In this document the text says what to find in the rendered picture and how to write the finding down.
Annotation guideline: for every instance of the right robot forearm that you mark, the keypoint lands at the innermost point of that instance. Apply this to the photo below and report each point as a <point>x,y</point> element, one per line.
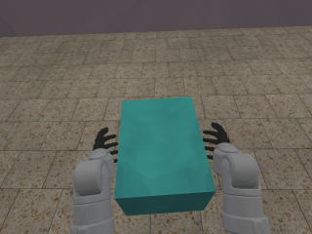
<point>240,184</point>

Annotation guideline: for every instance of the carton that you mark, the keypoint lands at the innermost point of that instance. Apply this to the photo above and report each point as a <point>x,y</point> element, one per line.
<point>162,163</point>

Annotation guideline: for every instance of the left robot forearm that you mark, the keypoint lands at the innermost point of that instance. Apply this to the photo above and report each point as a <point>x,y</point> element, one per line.
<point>91,194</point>

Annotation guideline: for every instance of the right robot hand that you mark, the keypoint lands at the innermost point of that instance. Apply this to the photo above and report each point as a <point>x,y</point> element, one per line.
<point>221,136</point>

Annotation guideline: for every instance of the left robot hand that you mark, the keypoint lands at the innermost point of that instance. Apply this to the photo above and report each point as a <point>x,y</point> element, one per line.
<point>101,139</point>

